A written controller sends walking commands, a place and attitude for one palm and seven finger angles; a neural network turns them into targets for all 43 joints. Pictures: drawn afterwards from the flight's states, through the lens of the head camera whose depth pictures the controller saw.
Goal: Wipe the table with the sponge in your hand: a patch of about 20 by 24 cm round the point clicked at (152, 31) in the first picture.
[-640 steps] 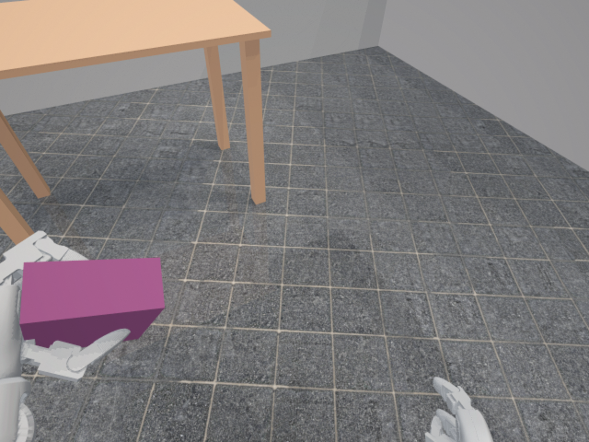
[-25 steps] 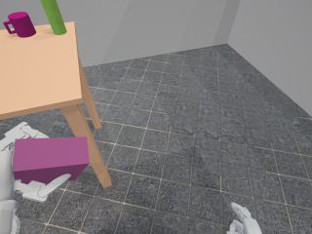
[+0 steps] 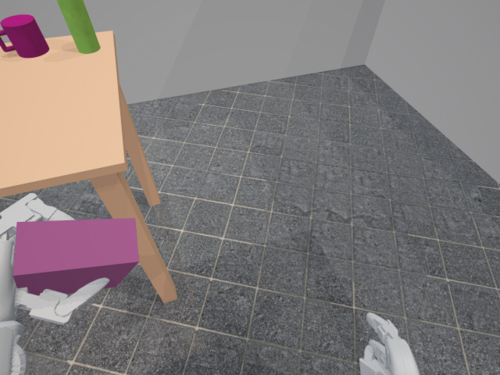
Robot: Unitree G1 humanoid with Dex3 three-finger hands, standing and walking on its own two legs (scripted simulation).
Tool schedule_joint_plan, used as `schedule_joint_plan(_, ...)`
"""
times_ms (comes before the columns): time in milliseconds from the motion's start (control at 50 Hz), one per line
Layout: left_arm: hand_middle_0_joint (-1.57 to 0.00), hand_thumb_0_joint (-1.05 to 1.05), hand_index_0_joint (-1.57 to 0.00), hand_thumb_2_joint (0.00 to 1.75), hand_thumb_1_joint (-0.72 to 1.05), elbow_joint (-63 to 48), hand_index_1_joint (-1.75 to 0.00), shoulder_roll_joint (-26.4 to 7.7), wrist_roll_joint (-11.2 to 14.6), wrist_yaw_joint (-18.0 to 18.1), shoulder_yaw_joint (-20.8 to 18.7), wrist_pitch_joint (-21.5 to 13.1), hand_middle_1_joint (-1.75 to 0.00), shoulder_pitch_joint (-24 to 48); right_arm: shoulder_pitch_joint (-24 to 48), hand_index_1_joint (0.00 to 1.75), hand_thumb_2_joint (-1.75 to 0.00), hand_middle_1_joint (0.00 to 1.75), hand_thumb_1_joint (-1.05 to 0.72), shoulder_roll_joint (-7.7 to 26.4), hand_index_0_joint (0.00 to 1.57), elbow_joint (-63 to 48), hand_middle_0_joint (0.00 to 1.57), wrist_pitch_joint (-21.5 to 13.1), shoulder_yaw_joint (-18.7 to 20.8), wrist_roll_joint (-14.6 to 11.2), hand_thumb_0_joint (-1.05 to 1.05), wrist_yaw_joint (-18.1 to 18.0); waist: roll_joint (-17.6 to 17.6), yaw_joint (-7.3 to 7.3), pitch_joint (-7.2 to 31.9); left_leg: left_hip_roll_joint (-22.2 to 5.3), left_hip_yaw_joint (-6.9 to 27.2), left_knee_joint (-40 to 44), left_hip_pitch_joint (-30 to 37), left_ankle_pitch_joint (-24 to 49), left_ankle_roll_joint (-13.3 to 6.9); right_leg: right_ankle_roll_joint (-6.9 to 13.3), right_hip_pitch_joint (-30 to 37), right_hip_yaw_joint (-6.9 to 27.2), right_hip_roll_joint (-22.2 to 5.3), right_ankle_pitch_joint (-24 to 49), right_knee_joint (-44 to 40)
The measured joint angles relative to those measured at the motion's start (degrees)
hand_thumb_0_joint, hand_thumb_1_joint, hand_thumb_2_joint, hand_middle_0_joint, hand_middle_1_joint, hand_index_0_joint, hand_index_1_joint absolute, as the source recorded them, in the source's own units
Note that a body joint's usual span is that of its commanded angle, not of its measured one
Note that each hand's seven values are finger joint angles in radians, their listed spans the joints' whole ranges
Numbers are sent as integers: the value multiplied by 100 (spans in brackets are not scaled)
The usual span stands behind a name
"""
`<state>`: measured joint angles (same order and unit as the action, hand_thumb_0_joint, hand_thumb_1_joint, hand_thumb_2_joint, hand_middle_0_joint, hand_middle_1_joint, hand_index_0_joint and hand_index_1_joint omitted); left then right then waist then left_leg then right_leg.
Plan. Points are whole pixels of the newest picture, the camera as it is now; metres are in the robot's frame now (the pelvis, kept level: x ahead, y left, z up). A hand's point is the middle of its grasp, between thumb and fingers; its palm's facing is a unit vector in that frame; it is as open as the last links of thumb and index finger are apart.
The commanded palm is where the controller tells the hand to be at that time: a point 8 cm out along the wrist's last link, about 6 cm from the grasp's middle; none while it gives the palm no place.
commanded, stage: come to a stop and stand still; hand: left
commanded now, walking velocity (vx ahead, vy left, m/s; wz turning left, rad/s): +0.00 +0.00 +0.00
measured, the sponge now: (92, 259) +0.22 +0.21 +0.14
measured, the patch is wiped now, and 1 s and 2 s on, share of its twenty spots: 0.00 0.00 0.00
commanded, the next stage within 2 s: look again from close up in 0.06 s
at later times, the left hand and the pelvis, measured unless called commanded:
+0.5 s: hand (46, 258) +0.22 +0.26 +0.14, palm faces +0.30 -0.86 -0.41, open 9.5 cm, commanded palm +0.16 +0.30 +0.18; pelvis +0.00 +0.03 +0.00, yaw -1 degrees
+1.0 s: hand (7, 229) +0.24 +0.31 +0.16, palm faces +0.36 -0.85 -0.39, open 9.5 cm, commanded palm +0.18 +0.35 +0.18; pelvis +0.02 +0.07 -0.01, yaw -1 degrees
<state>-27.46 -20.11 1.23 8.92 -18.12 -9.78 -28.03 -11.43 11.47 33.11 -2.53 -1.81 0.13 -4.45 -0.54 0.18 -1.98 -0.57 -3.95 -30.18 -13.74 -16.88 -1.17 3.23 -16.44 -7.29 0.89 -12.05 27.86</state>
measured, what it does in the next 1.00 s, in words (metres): shifts its weight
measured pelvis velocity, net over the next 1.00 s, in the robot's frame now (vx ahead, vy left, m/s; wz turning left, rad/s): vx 0.02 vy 0.07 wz -0.01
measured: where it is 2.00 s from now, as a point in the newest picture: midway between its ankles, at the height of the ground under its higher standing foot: outside the picture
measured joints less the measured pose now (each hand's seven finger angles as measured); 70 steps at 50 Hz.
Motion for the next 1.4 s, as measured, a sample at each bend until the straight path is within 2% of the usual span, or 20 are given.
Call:
schedule_joint_plan(160, -79, -2, -81, 100, -44, 48, -133, 10, 18, 6, -2, 16, -135, -20, -20, 30, -90, 30, -90, 19, 21, -2, 20, 28, 8, -7, 1, 5, 0, -24, 45, -23, 8, -48, -35, -21, 12, 21, -13, -9, 22, 0, 0)
schedule_joint_plan(180, -80, -2, -81, 100, -44, 128, -133, -176, -177, -146, -59, 37, -135, 281, -108, 30, -90, 30, -90, -1, 21, -12, 20, -92, 93, 34, 1, 6, 1, 104, -11, -60, 27, -105, -70, -29, 20, 4, 2, -28, 56, 23, -36)
schedule_joint_plan(220, -80, -1, -81, 100, -44, 732, -133, -653, -242, -380, -332, -231, -135, 1195, -189, 30, -90, 30, -90, -48, 21, 96, 20, -267, 155, 30, 1, 62, 108, 303, -101, -65, 85, -149, -155, 32, 21, 54, -53, -68, 67, 77, -35)
schedule_joint_plan(280, -80, -1, -81, 100, -44, 1295, -133, -610, -30, -309, -710, -346, -135, 1754, -163, 30, -90, 30, -90, 14, 21, 82, 20, -355, 91, -38, 1, 252, 138, 295, -212, -40, -1, -8, -36, 102, -7, 21, 22, 24, 58, 176, -147)
schedule_joint_plan(380, -80, -1, -81, 100, -44, 626, -133, -74, 55, -298, -335, -419, -135, 774, -264, 30, -90, 30, -90, 102, 21, -109, 20, -546, 83, -48, 2, 428, 107, 97, -191, 83, -197, 309, 206, 183, -145, -127, 126, 228, -36, 255, -274)
schedule_joint_plan(460, -80, -1, -81, 100, -44, 377, -133, -71, -30, -453, 0, -424, -135, 288, -344, 30, -90, 30, -90, 24, 21, -130, 20, -583, 40, -12, 2, 373, 225, 86, -177, 168, -197, 359, 273, 164, -209, -174, 152, 237, -118, 176, -211)
schedule_joint_plan(640, -80, -1, -81, 100, -44, 300, -133, -50, 9, -299, -318, -362, -135, 702, -139, 30, -90, 30, -90, -28, 21, -115, 20, -650, -77, 92, 2, 401, 228, 231, -165, 198, -96, 138, 257, -28, -280, -254, 265, 144, -159, 65, -187)
schedule_joint_plan(740, -80, -1, -81, 100, -44, 178, -133, 71, 3, -295, -174, -369, -135, 643, 64, 30, -90, 30, -90, 18, 21, -215, 20, -528, -74, 121, 2, 424, 180, 209, -18, 242, -175, 29, 269, -180, -347, -341, 237, 231, -205, -52, -51)
schedule_joint_plan(920, -80, -1, -81, 100, -44, 95, -133, -159, 37, -364, -251, -224, -135, 561, 168, 30, -90, 30, -90, 36, 21, -504, 20, -248, -11, 72, 1, 463, 165, 106, -107, 383, -267, -262, 253, -411, -464, -399, 104, 340, -363, -367, 464)
schedule_joint_plan(980, -80, -1, -81, 100, -44, -73, -134, -215, 61, -354, -305, -262, -135, 481, 116, 30, -90, 30, -90, 63, 21, -512, 20, -185, 23, 43, 1, 504, 117, 77, -151, 369, -225, -545, 111, -532, -393, -417, 54, 293, -376, -440, 591)
schedule_joint_plan(1060, -80, -1, -81, 100, -44, -289, -134, -222, 82, -306, -359, -379, -135, 394, 80, 30, -90, 30, -90, 140, 21, -406, 20, -84, 82, 19, 1, 535, 138, 101, -160, 419, -140, -1101, -246, -729, -20, -541, -204, 307, -450, -583, 932)
schedule_joint_plan(1080, -80, -1, -81, 100, -44, -333, -134, -203, 77, -294, -380, -392, -135, 375, 76, 30, -90, 30, -90, 158, 21, -357, 20, -47, 96, 16, 1, 534, 155, 115, -146, 452, -139, -1087, -251, -861, -61, -579, -287, 341, -464, -622, 1033)
schedule_joint_plan(1140, -80, -1, -81, 100, -44, -332, -134, -131, 40, -294, -455, -346, -135, 469, 73, 30, -90, 30, -90, 106, 21, -214, 20, 20, 137, 24, 1, 470, 293, 201, -265, 590, -338, -884, -107, -721, -686, -429, -543, 558, -491, -957, 1756)
schedule_joint_plan(1160, -80, -1, -81, 101, -44, -271, -134, -105, 35, -301, -457, -312, -135, 524, 59, 30, -90, 30, -90, 62, 21, -176, 20, 5, 169, 59, 1, 472, 299, 218, -330, 621, -385, -726, 20, -639, -673, -350, -607, 580, -451, -1258, 2141)
schedule_joint_plan(1200, -80, -1, -81, 101, -44, -112, -134, -28, 58, -318, -391, -228, -135, 615, -10, 30, -90, 30, -90, 4, 21, -163, 20, -50, 255, 127, 2, 549, 213, 183, -436, 664, -409, -388, 245, -374, -150, -223, -451, 316, -389, -1488, 2090)
schedule_joint_plan(1220, -80, -1, -81, 101, -44, -75, -134, -35, 63, -323, -331, -180, -135, 667, -69, 30, -90, 30, -90, 10, 21, -219, 20, -92, 301, 130, 2, 604, 125, 77, -485, 654, -387, -659, 53, -91, 164, -92, -177, 11, -373, -1234, 1494)
schedule_joint_plan(1240, -80, -1, -81, 101, -44, -159, -134, -187, 46, -317, -327, -186, -135, 674, -147, 30, -90, 30, -90, 0, 21, -282, 20, -153, 294, 75, 2, 661, 223, -37, -476, 753, -349, -1770, -473, -50, 319, 196, 66, -136, -467, -470, 873)
schedule_joint_plan(1280, -80, -1, -81, 101, -44, -424, -134, -321, 93, -332, -451, -306, -135, 520, -92, 30, -90, 30, -90, 81, 21, -240, 20, -165, 195, 82, 2, 678, 289, -11, -503, 710, -32, -3898, -1345, -544, 303, -4, 36, -1, -546, -372, 784)
schedule_joint_plan(1320, -80, -1, -81, 101, -44, -623, -134, -318, 111, -349, -653, -380, -135, 186, 52, 30, -90, 30, -90, 57, 21, -90, 20, -41, 180, 90, 2, 691, 323, 122, -445, 323, 376, -4436, -1686, -784, 306, -258, -127, 245, -487, -543, 882)
schedule_joint_plan(1400, -80, -1, -82, 101, -44, -529, -134, -142, 18, -312, -580, -382, -135, 50, 42, 30, -90, 30, -90, 46, 21, 50, 20, -65, 175, 72, 2, 549, 439, 175, -292, -346, 593, -2157, -1137, -336, 230, -514, -154, 592, -644, -466, 703)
